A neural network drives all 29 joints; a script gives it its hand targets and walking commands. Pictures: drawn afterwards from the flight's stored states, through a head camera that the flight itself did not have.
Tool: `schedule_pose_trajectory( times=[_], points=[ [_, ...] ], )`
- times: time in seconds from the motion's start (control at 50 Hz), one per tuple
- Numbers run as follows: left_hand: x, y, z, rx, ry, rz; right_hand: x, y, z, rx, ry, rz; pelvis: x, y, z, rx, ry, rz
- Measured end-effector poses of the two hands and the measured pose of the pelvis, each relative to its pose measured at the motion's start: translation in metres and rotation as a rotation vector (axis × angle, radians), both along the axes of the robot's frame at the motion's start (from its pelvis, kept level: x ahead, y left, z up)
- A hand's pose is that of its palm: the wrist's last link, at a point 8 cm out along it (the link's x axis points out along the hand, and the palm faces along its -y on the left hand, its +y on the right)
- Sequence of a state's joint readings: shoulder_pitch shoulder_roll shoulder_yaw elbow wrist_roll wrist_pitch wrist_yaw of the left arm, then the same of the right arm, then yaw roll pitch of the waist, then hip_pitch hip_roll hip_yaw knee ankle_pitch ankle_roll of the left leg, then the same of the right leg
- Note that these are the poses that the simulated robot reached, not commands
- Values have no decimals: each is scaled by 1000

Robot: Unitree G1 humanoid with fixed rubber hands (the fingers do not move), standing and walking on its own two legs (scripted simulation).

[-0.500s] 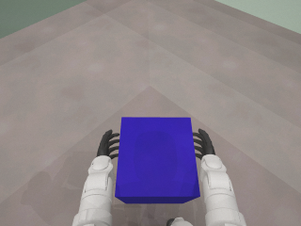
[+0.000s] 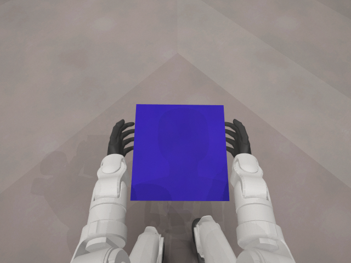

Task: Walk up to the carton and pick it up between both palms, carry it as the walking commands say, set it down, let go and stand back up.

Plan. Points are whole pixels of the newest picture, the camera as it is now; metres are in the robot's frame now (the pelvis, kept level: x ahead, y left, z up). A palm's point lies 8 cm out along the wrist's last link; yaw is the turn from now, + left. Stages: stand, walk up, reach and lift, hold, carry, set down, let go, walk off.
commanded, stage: set down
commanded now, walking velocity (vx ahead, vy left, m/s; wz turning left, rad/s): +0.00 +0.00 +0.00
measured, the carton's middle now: (178, 158) +0.38 -0.01 -0.15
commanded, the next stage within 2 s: none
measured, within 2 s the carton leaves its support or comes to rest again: neither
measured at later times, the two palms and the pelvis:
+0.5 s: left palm (127, 154) +0.41 +0.13 -0.15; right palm (231, 155) +0.39 -0.16 -0.16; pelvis -0.01 +0.00 -0.08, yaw +1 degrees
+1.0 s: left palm (133, 154) +0.43 +0.13 -0.24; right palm (224, 155) +0.41 -0.16 -0.24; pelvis -0.03 +0.01 -0.15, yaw +2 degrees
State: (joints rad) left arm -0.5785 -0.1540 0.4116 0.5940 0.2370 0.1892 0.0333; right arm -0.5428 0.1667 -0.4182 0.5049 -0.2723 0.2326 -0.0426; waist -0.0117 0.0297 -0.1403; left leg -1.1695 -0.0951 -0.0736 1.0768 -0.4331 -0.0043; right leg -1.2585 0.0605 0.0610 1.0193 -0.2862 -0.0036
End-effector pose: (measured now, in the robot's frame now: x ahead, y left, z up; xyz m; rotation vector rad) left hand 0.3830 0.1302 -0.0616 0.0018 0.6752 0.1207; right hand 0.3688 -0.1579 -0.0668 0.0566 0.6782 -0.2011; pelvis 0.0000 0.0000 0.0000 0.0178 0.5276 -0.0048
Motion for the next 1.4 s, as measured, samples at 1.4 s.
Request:
schedule_pose_trajectory(
  times=[1.4],
  points=[
    [67,-4,-245,10,15,-20,67,-5,-245,-26,15,22,-45,5,-209,13,202,35]
  ],
)
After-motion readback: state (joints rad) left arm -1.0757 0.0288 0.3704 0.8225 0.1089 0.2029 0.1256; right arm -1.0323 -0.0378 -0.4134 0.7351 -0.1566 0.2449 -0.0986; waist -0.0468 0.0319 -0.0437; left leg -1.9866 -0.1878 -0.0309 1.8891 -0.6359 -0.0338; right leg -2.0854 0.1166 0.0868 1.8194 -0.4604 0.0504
